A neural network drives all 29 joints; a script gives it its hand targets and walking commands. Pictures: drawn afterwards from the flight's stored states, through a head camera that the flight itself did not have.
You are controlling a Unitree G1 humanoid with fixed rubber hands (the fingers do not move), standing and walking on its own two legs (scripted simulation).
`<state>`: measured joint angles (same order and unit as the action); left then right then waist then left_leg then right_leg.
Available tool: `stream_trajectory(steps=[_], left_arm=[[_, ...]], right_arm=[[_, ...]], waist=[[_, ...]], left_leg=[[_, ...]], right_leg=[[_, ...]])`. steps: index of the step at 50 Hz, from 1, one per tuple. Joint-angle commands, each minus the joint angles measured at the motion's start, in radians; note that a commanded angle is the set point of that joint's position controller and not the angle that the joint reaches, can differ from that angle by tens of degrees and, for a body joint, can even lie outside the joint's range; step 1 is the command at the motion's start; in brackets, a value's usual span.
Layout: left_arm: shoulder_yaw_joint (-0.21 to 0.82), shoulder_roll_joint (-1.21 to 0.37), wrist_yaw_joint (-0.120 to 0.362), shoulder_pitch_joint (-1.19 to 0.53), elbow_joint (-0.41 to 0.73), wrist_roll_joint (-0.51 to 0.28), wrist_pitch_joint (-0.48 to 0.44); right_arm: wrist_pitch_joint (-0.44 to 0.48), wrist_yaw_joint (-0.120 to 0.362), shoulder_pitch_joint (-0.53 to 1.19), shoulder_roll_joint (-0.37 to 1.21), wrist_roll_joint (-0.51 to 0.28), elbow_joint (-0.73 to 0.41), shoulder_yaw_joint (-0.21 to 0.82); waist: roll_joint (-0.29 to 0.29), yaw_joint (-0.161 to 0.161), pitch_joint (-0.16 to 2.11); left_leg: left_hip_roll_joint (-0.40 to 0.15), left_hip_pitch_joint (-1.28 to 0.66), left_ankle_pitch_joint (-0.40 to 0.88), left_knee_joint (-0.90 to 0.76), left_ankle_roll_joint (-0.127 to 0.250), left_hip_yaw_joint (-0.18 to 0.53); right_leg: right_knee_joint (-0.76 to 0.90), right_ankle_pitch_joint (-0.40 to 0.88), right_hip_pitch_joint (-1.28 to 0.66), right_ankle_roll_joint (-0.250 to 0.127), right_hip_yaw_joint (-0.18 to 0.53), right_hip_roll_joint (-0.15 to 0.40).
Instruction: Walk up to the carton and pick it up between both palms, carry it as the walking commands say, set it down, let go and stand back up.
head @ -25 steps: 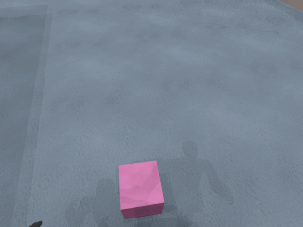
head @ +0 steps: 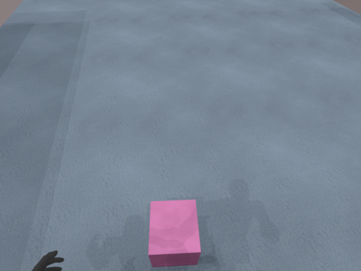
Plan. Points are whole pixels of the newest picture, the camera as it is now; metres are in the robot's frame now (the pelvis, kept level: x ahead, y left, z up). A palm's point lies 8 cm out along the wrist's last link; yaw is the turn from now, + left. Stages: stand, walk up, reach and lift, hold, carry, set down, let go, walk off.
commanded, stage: walk up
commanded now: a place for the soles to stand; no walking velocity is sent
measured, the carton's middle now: (174, 233) +0.44 +0.04 -0.64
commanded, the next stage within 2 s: reach and lift in 1.36 s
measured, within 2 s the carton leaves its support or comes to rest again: neither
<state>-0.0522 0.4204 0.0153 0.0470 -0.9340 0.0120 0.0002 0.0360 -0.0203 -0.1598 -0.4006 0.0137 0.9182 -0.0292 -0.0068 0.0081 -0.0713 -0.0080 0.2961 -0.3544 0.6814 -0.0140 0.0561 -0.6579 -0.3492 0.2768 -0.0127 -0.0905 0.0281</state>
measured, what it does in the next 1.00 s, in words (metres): stands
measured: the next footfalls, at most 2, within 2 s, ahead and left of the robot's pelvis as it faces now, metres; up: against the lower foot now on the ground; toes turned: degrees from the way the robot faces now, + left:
none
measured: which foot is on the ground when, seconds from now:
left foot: down 0.00-1.00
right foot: down 0.00-1.00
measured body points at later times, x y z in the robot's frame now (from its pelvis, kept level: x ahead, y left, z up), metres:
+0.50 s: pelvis -0.01 +0.00 +0.00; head +0.02 +0.01 +0.45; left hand +0.10 +0.34 -0.11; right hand +0.11 -0.31 -0.10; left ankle +0.01 +0.13 -0.72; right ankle +0.00 -0.11 -0.72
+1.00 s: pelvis +0.00 -0.01 +0.00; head +0.02 -0.01 +0.45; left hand +0.08 +0.33 -0.10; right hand +0.13 -0.31 -0.11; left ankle +0.01 +0.13 -0.72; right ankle +0.01 -0.11 -0.72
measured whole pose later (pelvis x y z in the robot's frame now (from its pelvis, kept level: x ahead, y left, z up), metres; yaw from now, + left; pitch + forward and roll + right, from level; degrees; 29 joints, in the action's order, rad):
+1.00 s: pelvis +0.00 -0.01 +0.00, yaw +7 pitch -2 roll -1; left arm -0.06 0.41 0.02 0.10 -0.94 0.02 0.00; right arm 0.02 -0.03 -0.18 -0.41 0.01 0.93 -0.02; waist -0.02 0.01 -0.09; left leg 0.03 0.31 -0.33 0.68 0.01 0.13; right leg -0.64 -0.36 0.24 -0.03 -0.12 0.02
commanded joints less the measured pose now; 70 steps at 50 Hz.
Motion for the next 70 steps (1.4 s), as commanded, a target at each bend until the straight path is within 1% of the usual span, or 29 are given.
stream_trajectory(steps=[1, 2, 6, 9, 13, 17, 19, 21, 28, 29, 30, 34, 36, 40, 41, 42, 45, 46, 47, 48, 50, 53, 56, 59, 64, 65, 68, 69, 70], left_arm=[[-0.043, 0.2, -0.001, -0.048, 0.044, -0.003, -0.01], [-0.046, 0.197, -0.005, -0.036, 0.056, 0.004, -0.008], [-0.046, 0.198, -0.007, -0.051, 0.055, 0.001, -0.013], [-0.045, 0.204, -0.005, -0.05, 0.053, 0.011, -0.002], [-0.052, 0.213, -0.003, -0.053, 0.046, 0.009, -0.004], [-0.057, 0.197, -0.001, -0.065, 0.061, 0.003, 0.001], [-0.045, 0.178, 0.0, -0.041, 0.058, 0.0, 0.005], [-0.054, 0.165, 0.004, -0.028, 0.047, 0.005, 0.006], [-0.059, 0.196, -0.001, 0.009, 0.032, 0.006, -0.01], [-0.064, 0.223, -0.001, 0.002, 0.035, 0.005, -0.011], [-0.065, 0.222, -0.004, -0.022, 0.039, 0.007, -0.009], [-0.065, 0.217, -0.007, -0.017, 0.058, 0.007, -0.004], [-0.06, 0.197, -0.008, -0.024, 0.067, -0.002, 0.007], [-0.054, 0.161, -0.003, -0.022, 0.085, 0.003, 0.02], [-0.05, 0.151, -0.002, -0.006, 0.07, 0.004, 0.023], [-0.05, 0.148, -0.001, 0.003, 0.059, 0.003, 0.02], [-0.049, 0.184, -0.006, 0.091, 0.029, 0.006, -0.004], [-0.061, 0.215, -0.008, 0.072, 0.026, 0.012, -0.017], [-0.065, 0.24, -0.01, 0.037, 0.047, 0.013, -0.02], [-0.052, 0.215, -0.007, 0.019, 0.047, 0.008, -0.023], [-0.048, 0.222, -0.006, -0.001, 0.06, 0.006, -0.02], [-0.045, 0.184, -0.009, -0.028, 0.052, 0.005, -0.013], [-0.041, 0.172, -0.011, 0.001, 0.046, 0.003, -0.011], [-0.041, 0.184, -0.011, -0.021, 0.034, -0.001, -0.006], [-0.032, 0.159, -0.007, -0.006, 0.023, -0.007, -0.006], [-0.029, 0.159, -0.009, -0.004, 0.011, -0.007, -0.005], [-0.034, 0.172, -0.01, 0.002, 0.0, -0.003, -0.009], [-0.079, 0.098, 0.008, -0.192, 0.351, 0.007, 0.032], [-0.113, 0.142, 0.03, -0.139, 0.407, 0.042, 0.064]], right_arm=[[0.012, -0.005, -0.003, -0.223, -0.003, -0.05, -0.045], [0.01, -0.005, 0.002, -0.222, -0.001, -0.049, -0.043], [0.008, -0.005, -0.015, -0.218, -0.008, -0.04, -0.042], [0.006, -0.005, -0.004, -0.228, 0.007, -0.048, -0.051], [0.002, -0.006, -0.022, -0.226, -0.003, -0.042, -0.049], [0.003, -0.006, -0.033, -0.244, 0.006, -0.038, -0.058], [0.011, -0.007, -0.017, -0.259, 0.011, -0.052, -0.056], [0.009, -0.009, -0.003, -0.247, 0.012, -0.062, -0.045], [0.006, -0.008, -0.003, -0.2, 0.006, -0.043, -0.037], [0.004, -0.008, -0.033, -0.205, -0.004, -0.043, -0.039], [0.004, -0.011, -0.057, -0.195, 0.002, -0.044, -0.041], [-0.003, -0.011, -0.065, -0.231, -0.009, -0.053, -0.052], [0.0, -0.015, -0.067, -0.231, 0.0, -0.043, -0.06], [0.005, -0.02, -0.047, -0.281, 0.015, -0.068, -0.063], [0.003, -0.02, -0.03, -0.294, 0.015, -0.072, -0.06], [0.002, -0.018, 0.009, -0.288, 0.018, -0.084, -0.059], [0.004, -0.013, 0.078, -0.193, -0.003, -0.082, -0.026], [0.003, -0.014, 0.025, -0.18, -0.008, -0.066, -0.028], [0.0, -0.02, -0.026, -0.203, -0.015, -0.043, -0.034], [0.002, -0.017, -0.043, -0.196, -0.011, -0.029, -0.026], [0.008, -0.011, -0.046, -0.2, -0.005, -0.034, -0.034], [0.007, -0.006, -0.013, -0.202, 0.006, -0.019, -0.039], [0.002, -0.007, 0.028, -0.21, 0.002, -0.023, -0.035], [0.004, -0.008, 0.0, -0.195, -0.009, -0.011, -0.028], [0.009, -0.006, 0.051, -0.209, 0.0, -0.008, -0.021], [0.011, -0.009, 0.06, -0.202, 0.003, -0.007, -0.017], [0.01, -0.01, 0.048, -0.2, -0.002, 0.003, -0.013], [-0.048, 0.031, 0.204, -0.042, 0.064, -0.348, -0.196], [-0.083, 0.043, 0.13, -0.08, 0.04, -0.348, -0.172]], waist=[[0.007, 0.005, 0.089], [-0.033, 0.002, 0.093], [0.046, -0.011, 0.093], [-0.018, -0.006, 0.081], [0.043, -0.013, 0.087], [-0.019, -0.007, 0.063], [-0.103, 0.003, 0.072], [-0.108, 0.022, 0.07], [-0.018, 0.022, 0.112], [0.0, -0.003, 0.124], [0.06, -0.018, 0.106], [0.093, -0.01, 0.096], [0.021, -0.008, 0.118], [-0.107, 0.002, 0.075], [-0.167, 0.008, 0.042], [-0.149, 0.026, 0.011], [-0.04, 0.065, 0.057], [0.049, 0.034, 0.089], [0.078, 0.017, 0.083], [0.094, -0.002, 0.063], [0.037, -0.014, 0.079], [0.061, -0.013, 0.035], [-0.019, 0.004, 0.058], [0.034, -0.007, 0.072], [-0.064, 0.016, 0.081], [-0.029, 0.026, 0.066], [-0.04, 0.012, 0.114], [0.106, -0.052, -0.01], [0.069, -0.046, -0.072]], left_leg=[[-0.078, 0.043, 0.304, -0.108, 0.09, 0.088], [-0.074, 0.043, 0.3, -0.105, 0.095, 0.102], [-0.043, -0.007, 0.314, -0.066, 0.082, 0.062], [-0.042, 0.044, 0.313, -0.076, 0.098, 0.091], [-0.018, 0.033, 0.261, -0.035, 0.081, 0.06], [-0.042, 0.065, 0.231, -0.117, 0.108, 0.139], [-0.114, 0.063, 0.243, -0.195, 0.152, 0.283], [-0.146, 0.109, 0.171, -0.251, 0.162, 0.332], [-0.007, 0.089, 0.251, -0.056, 0.067, 0.069], [0.004, 0.035, 0.26, -0.019, 0.064, 0.049], [-0.008, 0.04, 0.264, -0.041, 0.07, 0.053], [-0.007, 0.02, 0.372, 0.012, 0.088, 0.062], [-0.011, -0.005, 0.377, -0.013, 0.095, 0.086], [-0.131, 0.059, 0.262, -0.219, 0.195, 0.399], [-0.161, 0.093, 0.208, -0.262, 0.224, 0.461], [-0.155, 0.158, 0.174, -0.282, 0.215, 0.462], [-0.036, 0.168, 0.177, -0.107, 0.095, 0.207], [0.028, 0.166, 0.172, -0.002, 0.053, 0.102], [0.021, 0.106, 0.106, 0.045, 0.042, 0.047], [0.016, 0.077, -0.008, 0.014, 0.039, 0.038], [-0.01, -0.04, 0.175, -0.081, 0.061, 0.053], [-0.029, -0.012, 0.36, -0.12, 0.083, 0.128], [-0.037, -0.015, 0.388, -0.115, 0.1, 0.136], [-0.036, -0.01, 0.315, -0.135, 0.083, 0.132], [-0.069, 0.023, 0.34, -0.203, 0.104, 0.209], [-0.069, 0.038, 0.339, -0.214, 0.101, 0.212], [-0.05, -0.013, 0.395, -0.199, 0.087, 0.16], [0.086, 0.1, 0.051, -0.167, -0.026, -0.06], [0.077, 0.046, -0.023, -0.158, -0.023, -0.082]], right_leg=[[0.14, 0.092, -0.095, -0.074, 0.149, 0.119], [0.153, 0.089, -0.094, -0.07, 0.139, 0.108], [0.166, 0.095, -0.062, -0.09, 0.15, 0.146], [0.152, 0.063, -0.078, -0.077, 0.125, 0.131], [0.198, -0.001, -0.068, -0.094, 0.134, 0.157], [0.146, -0.059, -0.069, -0.074, 0.096, 0.124], [0.044, -0.016, -0.051, -0.043, 0.081, 0.051], [0.06, -0.048, -0.11, -0.042, 0.093, 0.023], [0.23, 0.073, -0.166, -0.122, 0.184, 0.198], [0.233, 0.098, -0.132, -0.132, 0.184, 0.223], [0.216, 0.131, -0.127, -0.128, 0.154, 0.215], [0.176, 0.119, -0.108, -0.106, 0.109, 0.186], [0.123, 0.114, -0.099, -0.098, 0.104, 0.179], [-0.063, -0.061, -0.048, -0.03, 0.049, 0.009], [-0.069, -0.129, -0.04, -0.031, 0.084, -0.025], [-0.031, -0.129, -0.082, -0.024, 0.091, -0.021], [0.237, -0.027, -0.183, -0.087, 0.201, 0.127], [0.288, 0.065, -0.213, -0.143, 0.301, 0.23], [0.281, 0.205, -0.181, -0.195, 0.329, 0.301], [0.251, 0.302, -0.145, -0.19, 0.295, 0.293], [0.229, 0.27, -0.082, -0.139, 0.211, 0.238], [0.204, 0.131, -0.082, -0.053, 0.105, 0.104], [0.203, 0.118, -0.099, -0.052, 0.115, 0.107], [0.208, 0.074, -0.115, -0.072, 0.131, 0.142], [0.199, 0.083, -0.164, -0.046, 0.107, 0.089], [0.211, 0.085, -0.18, -0.045, 0.107, 0.085], [0.211, 0.158, -0.207, -0.055, 0.103, 0.111], [0.209, 0.024, 0.085, 0.029, 0.058, -0.026], [0.221, -0.075, 0.089, 0.024, 0.028, -0.026]])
